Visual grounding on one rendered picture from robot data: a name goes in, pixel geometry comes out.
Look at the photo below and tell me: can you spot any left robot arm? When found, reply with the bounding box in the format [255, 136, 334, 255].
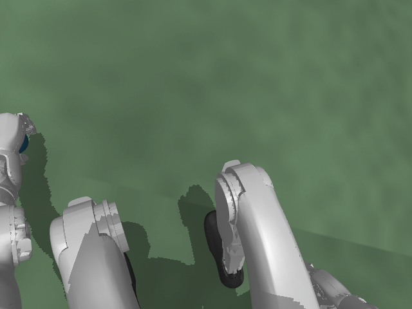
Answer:
[0, 150, 32, 309]

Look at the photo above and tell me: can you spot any right robot hand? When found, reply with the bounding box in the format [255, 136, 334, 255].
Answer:
[304, 261, 352, 309]

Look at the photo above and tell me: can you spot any ball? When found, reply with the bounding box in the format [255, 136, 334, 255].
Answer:
[19, 134, 29, 153]

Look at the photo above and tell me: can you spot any left robot hand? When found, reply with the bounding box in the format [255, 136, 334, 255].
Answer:
[0, 113, 37, 165]

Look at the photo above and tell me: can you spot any left robot foot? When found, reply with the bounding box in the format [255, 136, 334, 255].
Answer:
[124, 252, 140, 306]

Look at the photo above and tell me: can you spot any right robot foot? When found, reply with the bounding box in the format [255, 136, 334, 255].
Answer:
[204, 210, 244, 288]

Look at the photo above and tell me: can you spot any right robot arm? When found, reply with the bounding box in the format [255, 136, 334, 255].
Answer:
[338, 295, 378, 309]

